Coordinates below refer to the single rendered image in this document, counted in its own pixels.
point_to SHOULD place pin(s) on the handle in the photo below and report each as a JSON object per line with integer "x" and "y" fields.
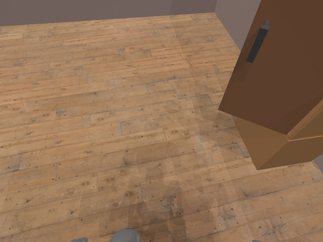
{"x": 258, "y": 42}

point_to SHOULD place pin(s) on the left robot thigh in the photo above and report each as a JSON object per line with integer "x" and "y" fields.
{"x": 125, "y": 235}

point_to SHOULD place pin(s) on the cupboard door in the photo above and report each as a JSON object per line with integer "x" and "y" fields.
{"x": 285, "y": 81}

